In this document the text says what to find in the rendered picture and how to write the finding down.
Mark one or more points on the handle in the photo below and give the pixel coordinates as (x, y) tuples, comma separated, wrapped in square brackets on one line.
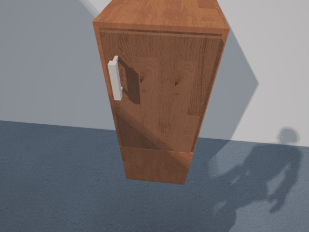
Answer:
[(115, 79)]

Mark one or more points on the cupboard door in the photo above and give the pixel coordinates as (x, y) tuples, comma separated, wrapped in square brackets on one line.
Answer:
[(165, 78)]

